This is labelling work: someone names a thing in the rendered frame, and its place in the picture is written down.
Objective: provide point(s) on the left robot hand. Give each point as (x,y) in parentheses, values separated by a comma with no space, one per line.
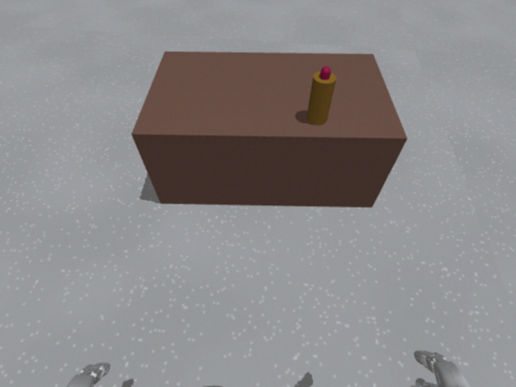
(90,375)

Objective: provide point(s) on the bottle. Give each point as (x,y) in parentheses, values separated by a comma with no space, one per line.
(321,93)

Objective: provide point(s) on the right robot hand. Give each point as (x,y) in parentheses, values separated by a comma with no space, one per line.
(446,372)

